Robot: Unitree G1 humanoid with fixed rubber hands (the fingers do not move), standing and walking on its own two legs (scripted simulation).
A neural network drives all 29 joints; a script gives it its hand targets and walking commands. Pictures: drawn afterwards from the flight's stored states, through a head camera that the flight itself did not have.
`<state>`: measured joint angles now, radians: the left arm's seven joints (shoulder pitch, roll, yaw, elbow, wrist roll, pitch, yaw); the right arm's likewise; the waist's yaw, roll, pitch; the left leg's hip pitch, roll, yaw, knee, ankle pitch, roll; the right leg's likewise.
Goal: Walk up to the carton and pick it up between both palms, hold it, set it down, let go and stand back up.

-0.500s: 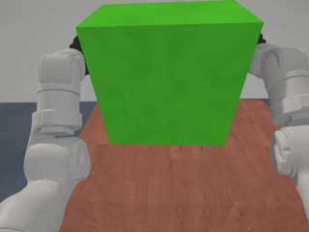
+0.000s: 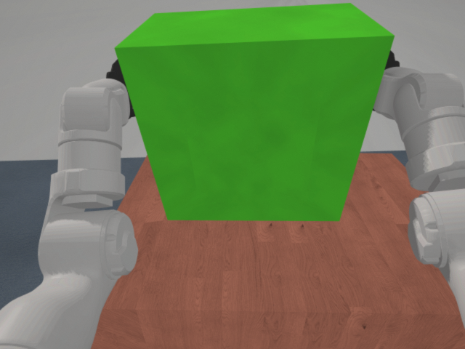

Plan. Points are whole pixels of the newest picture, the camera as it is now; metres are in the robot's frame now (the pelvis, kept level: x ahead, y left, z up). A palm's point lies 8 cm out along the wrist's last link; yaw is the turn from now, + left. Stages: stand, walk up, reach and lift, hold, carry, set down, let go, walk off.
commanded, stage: hold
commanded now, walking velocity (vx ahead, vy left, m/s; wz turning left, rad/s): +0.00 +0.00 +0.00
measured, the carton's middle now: (250, 121) +0.38 -0.01 +0.30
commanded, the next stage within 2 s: none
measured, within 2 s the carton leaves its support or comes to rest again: neither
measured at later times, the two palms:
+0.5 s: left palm (119, 97) +0.37 +0.18 +0.34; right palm (380, 88) +0.36 -0.20 +0.36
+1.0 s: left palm (114, 99) +0.36 +0.19 +0.34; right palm (376, 89) +0.36 -0.20 +0.36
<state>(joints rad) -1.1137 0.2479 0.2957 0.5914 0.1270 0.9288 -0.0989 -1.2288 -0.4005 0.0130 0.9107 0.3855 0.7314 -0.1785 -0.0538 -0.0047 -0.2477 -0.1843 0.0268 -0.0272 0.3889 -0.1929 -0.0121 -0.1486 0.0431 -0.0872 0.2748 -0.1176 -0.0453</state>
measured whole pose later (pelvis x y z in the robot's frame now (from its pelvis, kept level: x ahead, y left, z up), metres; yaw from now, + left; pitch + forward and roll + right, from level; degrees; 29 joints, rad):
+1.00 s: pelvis +0.00 +0.00 +0.00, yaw +0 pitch -1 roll -1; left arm -1.10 0.25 0.30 0.56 0.13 0.93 -0.10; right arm -1.22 -0.39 0.01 0.88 0.38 0.74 -0.19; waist -0.05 -0.01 -0.24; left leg -0.19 0.03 -0.03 0.39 -0.19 -0.01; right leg -0.15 0.04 -0.09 0.27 -0.11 -0.05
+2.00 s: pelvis +0.00 +0.00 +0.00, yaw +1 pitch -1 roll -1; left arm -1.10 0.24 0.30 0.57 0.13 0.93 -0.10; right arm -1.20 -0.39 -0.01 0.87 0.37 0.74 -0.19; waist -0.06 0.00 -0.25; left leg -0.18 0.02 -0.04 0.38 -0.19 -0.01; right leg -0.14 0.04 -0.09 0.27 -0.12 -0.05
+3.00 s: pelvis +0.00 +0.00 +0.00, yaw +0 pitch -1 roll -1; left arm -1.11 0.25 0.30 0.59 0.12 0.91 -0.09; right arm -1.22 -0.40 0.00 0.88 0.38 0.74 -0.18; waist -0.06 0.01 -0.25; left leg -0.19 0.03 -0.04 0.39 -0.19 -0.01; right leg -0.14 0.05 -0.09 0.27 -0.11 -0.05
